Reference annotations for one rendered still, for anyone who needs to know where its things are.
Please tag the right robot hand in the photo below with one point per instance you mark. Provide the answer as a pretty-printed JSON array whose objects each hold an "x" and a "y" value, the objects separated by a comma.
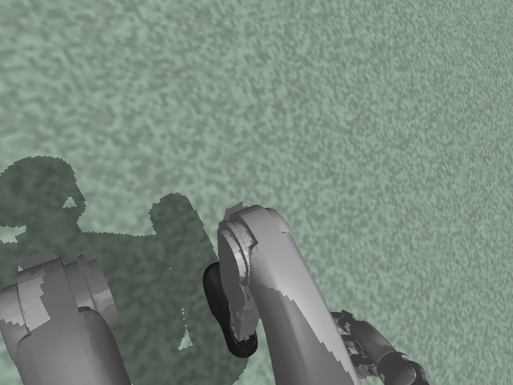
[{"x": 362, "y": 337}]

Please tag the right robot arm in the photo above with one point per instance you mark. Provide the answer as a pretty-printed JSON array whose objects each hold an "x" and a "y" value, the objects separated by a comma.
[{"x": 396, "y": 368}]

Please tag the right robot foot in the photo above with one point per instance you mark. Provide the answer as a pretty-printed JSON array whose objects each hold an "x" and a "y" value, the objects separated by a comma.
[{"x": 218, "y": 304}]

